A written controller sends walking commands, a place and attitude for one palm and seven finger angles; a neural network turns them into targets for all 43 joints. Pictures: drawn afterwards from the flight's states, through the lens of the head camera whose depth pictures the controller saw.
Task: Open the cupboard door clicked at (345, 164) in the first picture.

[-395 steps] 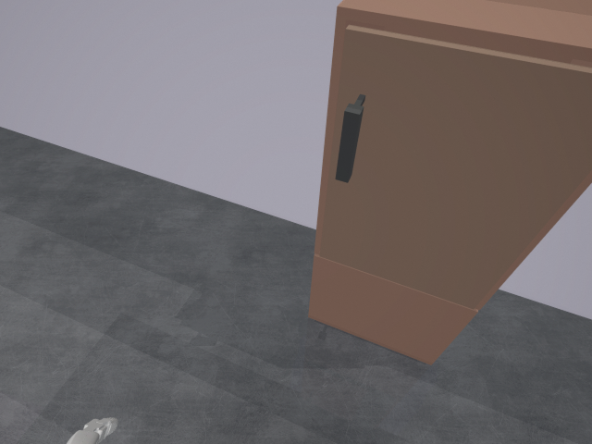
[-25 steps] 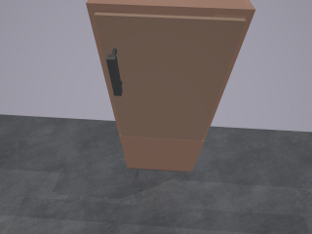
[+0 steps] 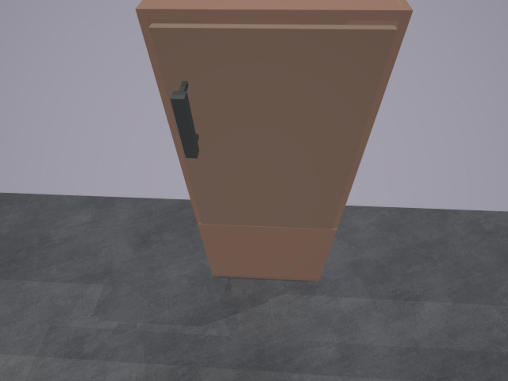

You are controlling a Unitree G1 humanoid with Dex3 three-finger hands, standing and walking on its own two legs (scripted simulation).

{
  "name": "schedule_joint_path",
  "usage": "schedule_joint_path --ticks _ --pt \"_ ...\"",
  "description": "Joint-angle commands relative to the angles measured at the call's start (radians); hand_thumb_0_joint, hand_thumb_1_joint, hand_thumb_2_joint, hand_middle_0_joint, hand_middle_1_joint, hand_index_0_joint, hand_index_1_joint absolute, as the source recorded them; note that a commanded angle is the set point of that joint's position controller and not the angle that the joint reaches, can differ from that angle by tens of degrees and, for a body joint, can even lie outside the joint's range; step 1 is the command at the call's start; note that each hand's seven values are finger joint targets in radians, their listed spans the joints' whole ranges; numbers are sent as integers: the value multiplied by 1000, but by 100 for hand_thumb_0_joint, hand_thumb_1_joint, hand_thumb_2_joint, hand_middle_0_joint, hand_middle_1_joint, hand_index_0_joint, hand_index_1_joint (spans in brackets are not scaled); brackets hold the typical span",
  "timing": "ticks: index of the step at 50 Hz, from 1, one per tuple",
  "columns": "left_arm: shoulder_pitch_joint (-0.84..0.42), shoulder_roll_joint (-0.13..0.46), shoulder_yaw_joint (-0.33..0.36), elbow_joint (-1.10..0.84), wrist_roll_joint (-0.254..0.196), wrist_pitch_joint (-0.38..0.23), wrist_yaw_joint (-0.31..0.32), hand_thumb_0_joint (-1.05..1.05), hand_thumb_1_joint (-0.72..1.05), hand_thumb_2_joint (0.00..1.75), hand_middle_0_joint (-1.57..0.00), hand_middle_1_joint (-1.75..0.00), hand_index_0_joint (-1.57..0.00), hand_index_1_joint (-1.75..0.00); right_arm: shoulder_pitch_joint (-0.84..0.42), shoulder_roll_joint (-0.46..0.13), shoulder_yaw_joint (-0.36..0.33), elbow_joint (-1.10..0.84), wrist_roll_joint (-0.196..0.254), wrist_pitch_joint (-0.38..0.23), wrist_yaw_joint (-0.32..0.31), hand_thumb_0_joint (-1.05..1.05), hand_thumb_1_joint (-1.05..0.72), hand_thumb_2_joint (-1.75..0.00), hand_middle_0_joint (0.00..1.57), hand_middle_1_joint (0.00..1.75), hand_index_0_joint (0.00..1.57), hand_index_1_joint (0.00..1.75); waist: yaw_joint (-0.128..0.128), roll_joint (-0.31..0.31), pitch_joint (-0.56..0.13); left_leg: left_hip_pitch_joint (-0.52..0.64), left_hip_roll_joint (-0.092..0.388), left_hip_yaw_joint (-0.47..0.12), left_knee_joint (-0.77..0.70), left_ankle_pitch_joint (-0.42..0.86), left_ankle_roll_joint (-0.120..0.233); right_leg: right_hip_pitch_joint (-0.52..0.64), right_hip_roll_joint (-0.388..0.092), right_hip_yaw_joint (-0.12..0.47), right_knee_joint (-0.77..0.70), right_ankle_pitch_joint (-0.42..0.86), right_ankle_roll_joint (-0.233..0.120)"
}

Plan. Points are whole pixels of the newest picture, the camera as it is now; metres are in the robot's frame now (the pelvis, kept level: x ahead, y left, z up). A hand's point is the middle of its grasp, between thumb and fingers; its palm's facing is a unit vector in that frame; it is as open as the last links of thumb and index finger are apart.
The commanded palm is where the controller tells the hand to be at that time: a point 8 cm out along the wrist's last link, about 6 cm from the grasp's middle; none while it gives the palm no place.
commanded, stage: come to a stop and stand still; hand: left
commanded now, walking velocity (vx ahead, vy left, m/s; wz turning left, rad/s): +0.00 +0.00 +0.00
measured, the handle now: (188, 120) +0.57 +0.17 +0.09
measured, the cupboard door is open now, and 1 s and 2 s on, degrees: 0 0 0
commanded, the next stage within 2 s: look again from close up in 0.16 s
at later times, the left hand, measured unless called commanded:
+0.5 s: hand out of the picture +0.07 +0.22 -0.16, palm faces -0.02 -0.96 -0.29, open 7.4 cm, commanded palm none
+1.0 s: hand (113, 348) +0.17 +0.23 -0.04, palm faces +0.28 -0.94 -0.17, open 7.5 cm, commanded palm +0.11 +0.28 -0.05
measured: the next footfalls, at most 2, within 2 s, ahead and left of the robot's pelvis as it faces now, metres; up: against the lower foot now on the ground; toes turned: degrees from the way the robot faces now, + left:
none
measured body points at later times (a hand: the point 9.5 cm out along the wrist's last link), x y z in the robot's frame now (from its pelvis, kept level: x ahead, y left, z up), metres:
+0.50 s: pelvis +0.01 +0.00 +0.00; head +0.03 +0.00 +0.45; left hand +0.07 +0.27 -0.14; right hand +0.08 -0.27 -0.14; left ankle -0.01 +0.13 -0.74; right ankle -0.04 -0.12 -0.74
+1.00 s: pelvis -0.01 +0.00 -0.01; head +0.02 -0.01 +0.44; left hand +0.15 +0.28 -0.02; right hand +0.12 -0.26 -0.12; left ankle -0.01 +0.12 -0.74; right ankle -0.04 -0.11 -0.74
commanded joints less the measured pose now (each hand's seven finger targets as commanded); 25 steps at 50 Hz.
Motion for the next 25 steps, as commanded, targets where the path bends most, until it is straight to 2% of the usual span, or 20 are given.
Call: schedule_joint_path --ticks 1,4,8,14,25 --pt "7 189 52 -39 1 -20 7 0 90 90 -20 -30 -20 -30 -3 -161 -42 -44 2 -23 -19 0 -90 -90 20 30 20 30 6 -33 -70 52 94 -71 -59 241 38 -4 -88 73 -88 309 -42" --pt "5 195 54 -26 0 -21 6 0 90 90 -20 -30 -20 -30 -14 -169 -44 -33 2 -24 -22 0 -90 -90 20 30 20 30 6 -15 -82 72 101 -72 -58 275 38 4 -91 76 -90 346 -44" --pt "-8 204 53 -10 1 -19 3 0 90 90 -20 -30 -20 -30 -35 -179 -43 -24 2 -19 -22 0 -90 -90 20 30 20 30 6 -21 -46 60 100 -72 -71 228 34 -13 -94 86 -115 321 -45" --pt "-23 218 53 2 0 -18 -2 0 90 90 -20 -30 -20 -30 -56 -203 -41 -13 2 -22 -22 0 -90 -90 20 30 20 30 8 1 -67 79 109 -77 -87 257 35 3 -93 83 -122 327 -41" --pt "-46 241 55 2 2 -21 -5 0 90 90 -20 -30 -20 -30 -88 -227 -41 -10 4 -23 -21 0 -90 -90 20 30 20 30 10 -27 -82 101 116 -81 -98 315 33 30 -96 77 -133 393 -36"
